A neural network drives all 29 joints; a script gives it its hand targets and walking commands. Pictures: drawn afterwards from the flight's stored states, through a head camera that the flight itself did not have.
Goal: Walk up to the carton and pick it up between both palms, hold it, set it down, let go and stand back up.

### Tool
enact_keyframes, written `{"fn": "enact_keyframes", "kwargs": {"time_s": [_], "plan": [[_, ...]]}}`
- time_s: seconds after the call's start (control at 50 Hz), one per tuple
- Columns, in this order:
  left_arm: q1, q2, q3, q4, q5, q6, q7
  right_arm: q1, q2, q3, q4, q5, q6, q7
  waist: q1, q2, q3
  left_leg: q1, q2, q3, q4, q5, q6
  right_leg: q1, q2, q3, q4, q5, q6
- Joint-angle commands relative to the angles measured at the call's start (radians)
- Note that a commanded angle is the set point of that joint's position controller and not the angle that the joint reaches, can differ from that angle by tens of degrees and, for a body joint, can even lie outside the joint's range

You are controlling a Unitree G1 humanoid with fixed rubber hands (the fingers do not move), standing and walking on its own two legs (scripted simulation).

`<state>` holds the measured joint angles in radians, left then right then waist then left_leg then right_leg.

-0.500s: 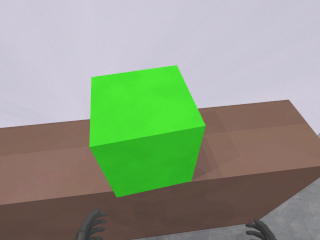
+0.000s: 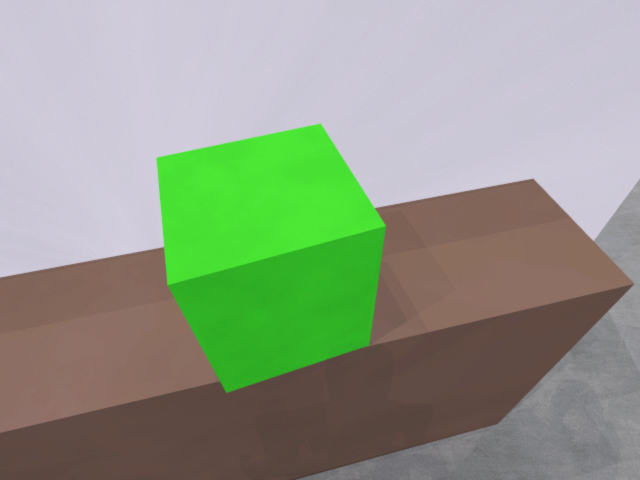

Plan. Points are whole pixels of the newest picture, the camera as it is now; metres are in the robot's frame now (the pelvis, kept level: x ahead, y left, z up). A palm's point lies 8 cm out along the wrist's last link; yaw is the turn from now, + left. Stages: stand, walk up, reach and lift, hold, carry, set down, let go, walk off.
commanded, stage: stand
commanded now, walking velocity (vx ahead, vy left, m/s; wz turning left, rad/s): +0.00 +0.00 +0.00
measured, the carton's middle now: (272, 260) +0.38 +0.10 +0.07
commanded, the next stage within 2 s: none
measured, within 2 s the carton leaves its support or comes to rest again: neither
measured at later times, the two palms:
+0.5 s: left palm out of the picture -0.02 +0.23 -0.13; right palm out of the picture -0.04 -0.20 -0.13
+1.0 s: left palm out of the picture -0.03 +0.21 -0.14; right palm out of the picture -0.06 -0.19 -0.13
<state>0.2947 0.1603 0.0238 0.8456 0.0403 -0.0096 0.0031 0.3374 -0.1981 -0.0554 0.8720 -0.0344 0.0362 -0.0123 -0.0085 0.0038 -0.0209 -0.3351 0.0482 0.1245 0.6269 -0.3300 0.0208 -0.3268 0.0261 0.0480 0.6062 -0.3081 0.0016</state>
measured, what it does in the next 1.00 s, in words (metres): stands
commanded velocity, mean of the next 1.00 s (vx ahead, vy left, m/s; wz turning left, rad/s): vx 0.00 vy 0.00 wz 0.00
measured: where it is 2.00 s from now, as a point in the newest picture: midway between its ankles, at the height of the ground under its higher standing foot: outside the picture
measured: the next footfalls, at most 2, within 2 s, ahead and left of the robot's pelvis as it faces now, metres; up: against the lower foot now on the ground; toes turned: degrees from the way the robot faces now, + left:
none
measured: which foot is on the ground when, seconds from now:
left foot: down 0.00-1.00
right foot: down 0.00-1.00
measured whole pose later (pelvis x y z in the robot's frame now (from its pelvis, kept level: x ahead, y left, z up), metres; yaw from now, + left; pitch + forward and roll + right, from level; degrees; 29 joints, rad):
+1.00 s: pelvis -0.02 +0.02 +0.01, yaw -1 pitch -1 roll +0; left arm 0.31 0.10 0.01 1.14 0.02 0.00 0.03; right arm 0.37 -0.10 -0.03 1.11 -0.02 0.00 -0.03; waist -0.01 -0.01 0.00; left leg -0.22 0.00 0.11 0.45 -0.21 0.04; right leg -0.23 0.00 0.08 0.45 -0.20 0.03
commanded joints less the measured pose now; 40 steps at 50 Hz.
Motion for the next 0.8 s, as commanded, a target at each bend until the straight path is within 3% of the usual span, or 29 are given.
{"fn": "enact_keyframes", "kwargs": {"time_s": [0.0,0.02,0.04,0.06,0.1,0.12,0.14,0.16,0.18,0.2,0.22,0.26,0.3,0.32,0.34,0.36,0.38,0.4,0.42,0.44,0.48,0.52,0.54,0.56,0.6,0.62,0.64,0.66,0.78], "plan": [[0.02,0.174,0.031,-0.03,0.002,-0.02,0.018,0.097,-0.05,-0.009,-0.022,0.007,-0.01,-0.007,-0.025,-0.162,0.069,0.07,-0.005,-0.118,-0.074,-0.023,0.031,-0.078,-0.186,0.27,-0.315,0.165,-0.121],[-0.015,0.128,0.024,-0.031,-0.004,-0.017,0.019,0.095,-0.059,-0.01,-0.003,0.01,-0.015,0.002,-0.018,-0.162,0.025,0.088,-0.009,-0.083,-0.101,0.062,0.027,-0.052,-0.146,0.195,-0.308,0.111,-0.094],[-0.056,0.146,0.03,-0.034,-0.001,-0.014,0.021,0.104,-0.094,-0.014,0.008,0.013,-0.018,0.007,-0.03,-0.194,0.045,0.085,-0.003,-0.089,-0.128,0.106,0.029,-0.053,-0.124,0.184,-0.3,0.083,-0.088],[-0.023,0.085,0.017,-0.01,-0.011,-0.01,0.024,0.109,-0.131,-0.034,0.019,0.005,-0.027,0.004,-0.033,-0.108,0.046,0.163,0.028,-0.118,-0.165,0.08,0.038,-0.108,-0.115,0.186,-0.324,0.019,-0.075],[0.029,0.115,0.026,0.022,-0.018,-0.016,0.019,0.078,-0.078,-0.009,0.04,0.003,-0.046,0.0,0.012,0.045,0.049,0.091,0.078,-0.186,-0.276,0.058,0.048,0.001,-0.055,0.101,-0.229,0.109,-0.049],[0.022,0.094,0.025,0.044,-0.02,-0.02,0.017,0.09,-0.062,-0.008,0.049,0.001,-0.054,0.001,-0.004,0.021,0.015,0.092,0.084,-0.191,-0.298,0.055,0.048,0.055,-0.058,0.082,-0.199,0.144,-0.043],[0.046,0.076,0.023,0.058,-0.022,-0.015,0.009,0.078,-0.086,-0.011,0.056,0.003,-0.055,-0.007,0.018,0.041,0.042,0.078,0.1,-0.215,-0.318,0.028,0.048,0.044,-0.044,0.073,-0.202,0.157,-0.043],[0.054,0.058,0.018,0.069,-0.021,-0.015,0.006,0.054,-0.085,-0.01,0.057,0.011,-0.059,-0.005,0.022,0.063,0.049,0.061,0.104,-0.216,-0.346,0.026,0.05,0.059,-0.046,0.07,-0.19,0.187,-0.034],[0.05,0.077,0.025,0.077,-0.018,-0.016,0.013,0.053,-0.059,-0.001,0.058,0.012,-0.063,-0.01,0.022,0.045,0.034,0.078,0.121,-0.236,-0.367,0.009,0.065,0.051,-0.046,0.063,-0.185,0.163,-0.034],[0.057,0.062,0.023,0.093,-0.024,-0.014,0.009,0.061,-0.064,0.005,0.075,0.005,-0.066,-0.014,0.029,0.083,0.054,0.065,0.111,-0.224,-0.382,-0.013,0.059,0.061,-0.047,0.062,-0.193,0.158,-0.031],[0.059,0.057,0.017,0.104,-0.02,-0.012,0.011,0.085,-0.079,-0.004,0.081,0.015,-0.063,-0.014,0.011,0.092,0.064,0.065,0.113,-0.231,-0.39,-0.036,0.058,0.072,-0.051,0.051,-0.196,0.149,-0.027],[0.041,0.088,0.028,0.116,-0.014,-0.012,0.02,0.051,-0.063,0.0,0.08,0.014,-0.059,-0.01,0.014,0.065,0.072,0.074,0.094,-0.205,-0.384,-0.044,0.049,0.031,-0.049,0.054,-0.192,0.139,-0.033],[0.078,0.043,0.008,0.15,-0.02,-0.008,0.023,0.088,-0.094,-0.006,0.101,0.01,-0.052,-0.022,0.007,0.018,0.093,0.042,0.11,-0.224,-0.401,-0.113,0.069,0.045,-0.045,0.052,-0.191,0.129,-0.027],[0.06,0.06,0.011,0.15,-0.01,-0.007,0.021,0.086,-0.073,-0.012,0.107,0.016,-0.05,-0.014,-0.002,0.041,0.087,0.04,0.098,-0.212,-0.397,-0.12,0.062,0.043,-0.051,0.044,-0.194,0.116,-0.023],[0.063,0.058,0.016,0.154,-0.015,-0.002,0.02,0.074,-0.072,-0.004,0.108,0.005,-0.051,-0.017,0.014,0.047,0.055,0.061,0.103,-0.204,-0.383,-0.118,0.07,0.063,-0.052,0.038,-0.193,0.127,-0.015],[0.053,0.051,0.014,0.166,-0.016,-0.001,0.021,0.076,-0.025,0.002,0.118,0.004,-0.051,-0.019,0.008,0.015,0.071,0.046,0.094,-0.212,-0.384,-0.106,0.065,0.046,-0.048,0.04,-0.2,0.127,-0.014],[0.088,0.046,0.006,0.176,-0.014,0.0,0.02,0.105,-0.051,-0.005,0.13,0.017,-0.051,-0.021,0.001,0.014,0.03,0.104,0.088,-0.177,-0.352,-0.072,0.065,0.033,-0.052,0.048,-0.199,0.119,-0.017],[0.075,0.028,0.01,0.174,-0.019,-0.006,0.017,0.11,-0.022,0.007,0.143,0.014,-0.05,-0.023,0.005,-0.007,0.06,0.081,0.096,-0.197,-0.349,-0.071,0.069,0.032,-0.052,0.049,-0.2,0.125,-0.017],[0.082,0.042,-0.001,0.178,-0.022,-0.01,0.02,0.084,-0.035,0.001,0.139,0.01,-0.042,-0.021,0.01,0.041,0.121,0.018,0.079,-0.187,-0.356,-0.071,0.062,0.034,-0.061,0.062,-0.214,0.131,-0.019],[0.095,0.073,0.015,0.202,-0.013,-0.008,0.022,0.092,-0.045,-0.001,0.151,0.009,-0.045,-0.021,0.019,-0.05,0.144,0.058,0.071,-0.18,-0.341,-0.023,0.058,-0.003,-0.071,0.071,-0.228,0.111,-0.031],[0.096,0.064,0.01,0.198,-0.008,-0.007,0.026,0.129,-0.025,-0.002,0.168,0.014,-0.037,-0.015,-0.005,-0.031,0.109,0.074,0.06,-0.163,-0.315,-0.025,0.046,-0.011,-0.078,0.091,-0.246,0.085,-0.033],[0.115,0.06,0.005,0.218,-0.013,-0.014,0.026,0.13,-0.039,-0.003,0.179,0.012,-0.038,-0.014,0.003,-0.04,0.079,0.128,0.051,-0.137,-0.279,0.005,0.042,-0.018,-0.091,0.115,-0.269,0.057,-0.037],[0.105,0.071,0.011,0.21,-0.01,-0.011,0.031,0.1,-0.031,-0.008,0.16,0.016,-0.041,-0.012,-0.011,-0.016,0.09,0.135,0.044,-0.137,-0.268,0.03,0.046,-0.046,-0.084,0.121,-0.274,0.054,-0.042],[0.12,0.067,0.005,0.226,-0.017,-0.015,0.028,0.103,-0.042,-0.008,0.172,0.007,-0.042,-0.015,-0.002,-0.023,0.066,0.14,0.053,-0.156,-0.278,0.029,0.055,-0.012,-0.085,0.111,-0.264,0.058,-0.036],[0.057,0.022,-0.003,0.212,-0.011,-0.011,0.031,0.118,-0.03,-0.008,0.18,0.005,-0.038,-0.019,-0.022,-0.063,0.13,0.097,0.055,-0.151,-0.265,0.031,0.048,-0.046,-0.097,0.13,-0.289,0.053,-0.045],[0.083,0.033,0.003,0.218,-0.015,-0.015,0.03,0.103,-0.001,-0.003,0.183,0.008,-0.033,-0.022,-0.016,-0.087,0.09,0.123,0.041,-0.133,-0.25,0.065,0.047,-0.022,-0.085,0.123,-0.291,0.066,-0.035],[0.121,0.051,0.001,0.239,-0.023,-0.014,0.026,0.12,-0.011,0.005,0.191,0.015,-0.039,-0.016,-0.004,-0.072,0.063,0.158,0.043,-0.13,-0.25,0.082,0.044,-0.006,-0.09,0.126,-0.288,0.087,-0.037],[0.116,0.019,-0.007,0.235,-0.02,-0.012,0.028,0.132,-0.018,0.001,0.2,0.017,-0.041,-0.013,-0.008,-0.01,0.071,0.128,0.041,-0.118,-0.245,0.09,0.04,0.01,-0.092,0.133,-0.267,0.11,-0.043],[0.111,0.048,0.003,0.259,-0.015,-0.002,0.03,0.14,0.009,0.015,0.22,0.02,-0.047,-0.022,0.001,-0.015,0.093,0.142,0.057,-0.151,-0.287,0.065,0.044,0.008,-0.082,0.098,-0.255,0.139,-0.035]]}}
